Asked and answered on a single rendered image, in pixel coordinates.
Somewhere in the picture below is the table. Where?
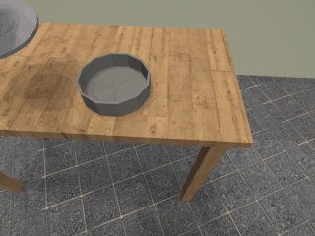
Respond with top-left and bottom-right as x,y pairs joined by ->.
0,22 -> 254,202

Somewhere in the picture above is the lid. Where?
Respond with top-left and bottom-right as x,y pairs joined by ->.
0,0 -> 39,60

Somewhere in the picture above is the pot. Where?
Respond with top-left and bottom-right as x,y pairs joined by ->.
75,52 -> 151,117

